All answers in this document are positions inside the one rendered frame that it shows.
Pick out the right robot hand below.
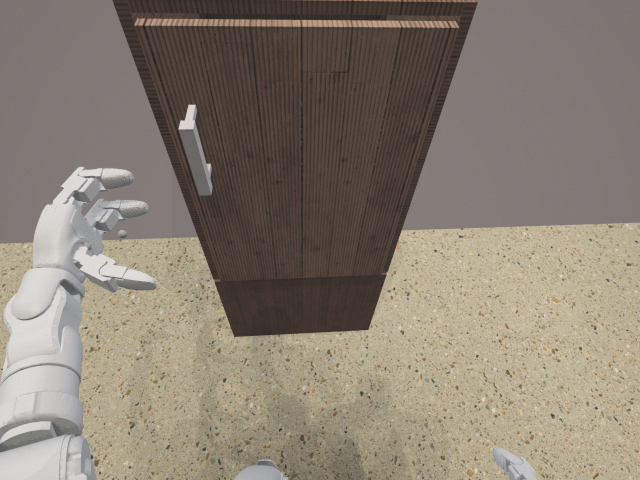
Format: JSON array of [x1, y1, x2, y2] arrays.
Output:
[[493, 447, 537, 480]]

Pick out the robot left upper arm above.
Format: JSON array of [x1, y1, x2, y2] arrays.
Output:
[[0, 434, 97, 480]]

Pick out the handle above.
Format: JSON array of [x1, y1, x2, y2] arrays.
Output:
[[178, 105, 213, 196]]

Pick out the left robot forearm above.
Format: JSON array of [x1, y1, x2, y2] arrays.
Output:
[[0, 267, 85, 452]]

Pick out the robot left shin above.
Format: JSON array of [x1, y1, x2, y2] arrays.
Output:
[[256, 460, 278, 470]]

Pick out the left robot hand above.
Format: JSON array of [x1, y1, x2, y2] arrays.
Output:
[[33, 167, 157, 293]]

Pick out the cupboard door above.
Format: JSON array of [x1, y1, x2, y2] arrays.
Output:
[[134, 19, 459, 281]]

